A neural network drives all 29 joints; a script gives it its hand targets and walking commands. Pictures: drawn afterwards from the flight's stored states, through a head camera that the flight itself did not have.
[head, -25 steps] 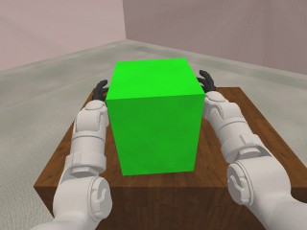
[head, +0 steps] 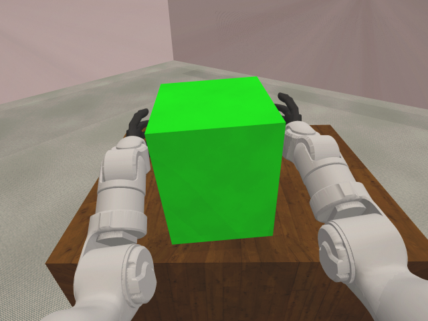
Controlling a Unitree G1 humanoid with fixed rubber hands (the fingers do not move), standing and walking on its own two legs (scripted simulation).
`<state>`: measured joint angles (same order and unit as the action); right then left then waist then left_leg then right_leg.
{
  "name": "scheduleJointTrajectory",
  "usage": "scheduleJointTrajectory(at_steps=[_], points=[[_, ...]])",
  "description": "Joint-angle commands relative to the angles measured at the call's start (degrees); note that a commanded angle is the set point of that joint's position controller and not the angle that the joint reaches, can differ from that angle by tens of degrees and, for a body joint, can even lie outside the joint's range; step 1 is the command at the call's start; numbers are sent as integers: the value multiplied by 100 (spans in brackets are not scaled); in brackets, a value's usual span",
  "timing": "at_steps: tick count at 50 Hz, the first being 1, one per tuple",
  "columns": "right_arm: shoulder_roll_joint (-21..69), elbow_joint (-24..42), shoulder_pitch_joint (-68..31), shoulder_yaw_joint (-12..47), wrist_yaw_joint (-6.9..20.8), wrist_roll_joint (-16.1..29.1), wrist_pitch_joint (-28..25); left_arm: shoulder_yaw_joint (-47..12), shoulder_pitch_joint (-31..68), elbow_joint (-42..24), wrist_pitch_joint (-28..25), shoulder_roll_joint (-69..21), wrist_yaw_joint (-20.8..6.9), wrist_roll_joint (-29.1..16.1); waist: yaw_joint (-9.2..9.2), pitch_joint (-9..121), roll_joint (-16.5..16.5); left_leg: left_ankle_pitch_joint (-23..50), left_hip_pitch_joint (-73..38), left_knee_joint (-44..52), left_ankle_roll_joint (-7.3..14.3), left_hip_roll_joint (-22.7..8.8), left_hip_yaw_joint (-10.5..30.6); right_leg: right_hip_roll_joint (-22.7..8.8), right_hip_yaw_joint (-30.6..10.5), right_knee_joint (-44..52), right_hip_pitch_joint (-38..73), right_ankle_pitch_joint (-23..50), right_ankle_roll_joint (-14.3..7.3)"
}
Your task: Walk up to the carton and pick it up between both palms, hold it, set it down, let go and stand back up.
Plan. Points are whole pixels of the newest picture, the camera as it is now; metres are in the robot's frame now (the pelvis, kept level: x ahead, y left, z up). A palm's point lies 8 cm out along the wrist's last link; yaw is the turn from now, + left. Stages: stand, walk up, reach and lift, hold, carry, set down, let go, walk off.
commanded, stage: hold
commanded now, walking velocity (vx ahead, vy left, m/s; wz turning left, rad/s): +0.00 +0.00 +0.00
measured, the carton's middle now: (215, 158) +0.39 +0.00 +0.19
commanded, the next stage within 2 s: none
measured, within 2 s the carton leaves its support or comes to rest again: neither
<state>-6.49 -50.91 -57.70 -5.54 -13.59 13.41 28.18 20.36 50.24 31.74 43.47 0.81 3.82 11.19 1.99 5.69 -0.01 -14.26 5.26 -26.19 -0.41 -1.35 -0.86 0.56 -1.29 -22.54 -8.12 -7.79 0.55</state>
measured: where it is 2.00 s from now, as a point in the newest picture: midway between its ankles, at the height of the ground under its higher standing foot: outside the picture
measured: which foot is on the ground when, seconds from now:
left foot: down 0.00-1.00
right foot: down 0.00-1.00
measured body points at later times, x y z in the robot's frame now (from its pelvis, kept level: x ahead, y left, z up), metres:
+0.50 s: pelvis +0.00 +0.00 +0.00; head -0.10 +0.01 +0.44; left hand +0.38 +0.15 +0.25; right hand +0.39 -0.15 +0.27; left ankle +0.01 +0.12 -0.74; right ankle +0.06 -0.13 -0.74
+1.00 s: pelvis +0.00 +0.00 +0.00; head -0.10 +0.01 +0.44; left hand +0.38 +0.15 +0.25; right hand +0.39 -0.15 +0.27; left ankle +0.01 +0.12 -0.74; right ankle +0.06 -0.13 -0.74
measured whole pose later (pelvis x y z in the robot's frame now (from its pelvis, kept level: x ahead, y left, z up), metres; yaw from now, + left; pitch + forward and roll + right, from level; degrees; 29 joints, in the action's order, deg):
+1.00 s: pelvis +0.00 +0.00 +0.00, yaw +0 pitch -6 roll -1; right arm -7.2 -49.6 -59.5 -4.9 -14.4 14.5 32.5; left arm 20.4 52.1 30.7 47.3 1.6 3.4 11.2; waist 2.8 7.0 0.0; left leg -14.0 5.8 -26.2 -0.4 -1.3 -0.9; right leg 0.6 -1.3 -22.5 -8.6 -7.5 0.6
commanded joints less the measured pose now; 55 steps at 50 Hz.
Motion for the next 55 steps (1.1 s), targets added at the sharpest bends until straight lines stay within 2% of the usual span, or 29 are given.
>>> scheduleJointTrajectory(at_steps=[1,3,4,7,10,11,13,15,19,21,22,24,25,28,29,30,31,33,35,36,37,38,39,40,43,45,46,51,55], points=[[4219,2443,-5761,1671,860,1235,-38,-2419,5734,-1252,-477,-3198,-733,-1047,46,2303,138,957,757,792,-95,426,296,402,71,555,1516,853,70],[4260,2572,-5874,1737,879,1305,-33,-2395,5856,-1372,-475,-3226,-734,-1087,-31,2435,146,904,783,820,-56,419,316,432,75,537,1504,782,46],[4294,2528,-5831,1725,883,1290,-30,-2460,5878,-1451,-470,-3306,-726,-1095,20,2470,201,934,807,813,-81,410,315,457,91,505,1522,817,30],[4297,2700,-5921,1760,885,1367,6,-2502,5901,-1434,-428,-3342,-707,-1131,-21,2537,177,920,796,800,-79,410,335,450,60,515,1502,808,35],[4208,2379,-5911,1586,904,1280,84,-2482,6076,-1322,-405,-3287,-742,-1103,77,2219,289,431,1027,947,-63,378,352,439,72,531,1405,476,26],[4289,2449,-5839,1582,903,1279,70,-2579,6105,-1518,-420,-3387,-733,-1141,92,2374,320,518,1027,932,-56,356,365,444,76,478,1503,604,36],[4309,2359,-5777,1567,902,1264,130,-2519,6087,-1422,-397,-3299,-749,-1130,90,2299,245,471,1065,946,-42,376,352,418,40,510,1511,594,29],[4245,2381,-6011,1547,889,1227,148,-2386,5864,-1012,-334,-3240,-775,-1046,62,2128,110,320,1130,972,6,390,339,424,51,567,1434,454,49],[4200,2029,-5681,1487,911,1208,233,-2295,6027,-1194,-340,-3140,-818,-950,81,2052,341,270,1187,1070,-21,360,341,438,61,504,1580,547,46],[4159,2084,-5803,1461,919,1198,230,-2210,5896,-966,-296,-3121,-865,-917,55,1933,204,57,1300,1108,40,344,360,417,54,530,1533,347,60],[4267,2205,-5916,1544,931,1238,207,-2225,6033,-1123,-322,-3143,-851,-938,2,2154,155,250,1220,1067,41,361,324,426,40,509,1609,489,48],[4192,2254,-5950,1513,911,1241,209,-2277,6072,-1131,-328,-3145,-850,-988,67,2251,197,343,1167,984,0,383,339,407,25,523,1550,508,49],[4243,2352,-5859,1576,889,1274,212,-2290,5891,-1117,-316,-3133,-848,-994,60,2316,166,580,1081,948,4,395,335,401,41,522,1617,722,61],[4233,2478,-5942,1652,864,1305,233,-2209,5891,-1101,-288,-3126,-863,-968,22,2321,108,647,1027,899,-1,437,314,405,21,538,1608,733,52],[4261,2399,-5821,1610,863,1342,250,-2282,5994,-1332,-299,-3141,-859,-980,57,2417,265,723,973,888,-15,406,332,421,15,502,1637,810,34],[4302,2639,-5844,1691,856,1426,229,-2371,6063,-1597,-323,-3145,-834,-1089,68,2646,211,849,915,827,-41,416,332,423,5,474,1747,974,53],[4234,2577,-5915,1673,836,1374,259,-2291,5979,-1296,-289,-3118,-829,-1025,48,2471,173,774,922,857,-31,408,346,432,23,509,1620,840,60],[4328,2826,-5905,1752,822,1434,232,-2475,5965,-1531,-304,-3262,-824,-1169,51,2661,219,1022,840,776,-79,423,350,441,8,481,1655,1082,44],[4224,2687,-5762,1701,778,1476,287,-2492,5878,-1435,-244,-3230,-843,-1103,174,2541,299,1135,731,740,-122,429,358,432,3,507,1662,1177,45],[4226,2815,-5862,1688,773,1483,273,-2510,5980,-1519,-258,-3242,-842,-1171,139,2626,253,1102,756,722,-123,444,343,425,-2,500,1616,1139,48],[4207,2710,-5805,1641,778,1493,298,-2526,6032,-1505,-248,-3290,-843,-1166,161,2562,367,1068,773,734,-133,435,358,446,-10,509,1584,1062,21],[4171,2529,-5722,1610,772,1439,357,-2335,5952,-1298,-239,-3177,-867,-1052,132,2254,242,877,874,806,-109,416,374,422,9,535,1541,915,46],[4141,2396,-5651,1551,779,1419,389,-2307,5920,-1240,-219,-3176,-891,-1027,183,2200,259,708,915,862,-101,404,383,421,-1,558,1529,802,29],[4174,2385,-5734,1567,799,1429,359,-2323,5972,-1266,-223,-3202,-883,-1031,134,2214,328,682,948,895,-86,418,358,437,15,522,1481,737,39],[4260,2679,-6040,1662,803,1454,312,-2345,5968,-1216,-241,-3198,-865,-1057,44,2377,252,651,1001,862,-34,425,351,409,-3,525,1535,744,74],[4291,2580,-5903,1669,804,1484,351,-2327,5901,-1239,-233,-3224,-865,-1064,69,2318,266,701,1015,874,-51,432,350,416,-1,524,1546,800,64],[4167,2428,-5894,1540,806,1401,365,-2328,6037,-1173,-243,-3190,-881,-1049,144,2269,257,527,1039,902,-60,407,375,422,9,538,1481,644,42],[4274,2378,-5914,1573,848,1374,359,-2233,6029,-1089,-254,-3134,-873,-1006,52,2180,223,400,1150,984,-11,390,355,407,1,530,1532,556,60],[4222,2360,-5741,1538,834,1370,365,-2387,6078,-1278,-277,-3194,-878,-1051,173,2279,286,532,1042,918,-49,391,393,402,-10,519,1561,700,46]])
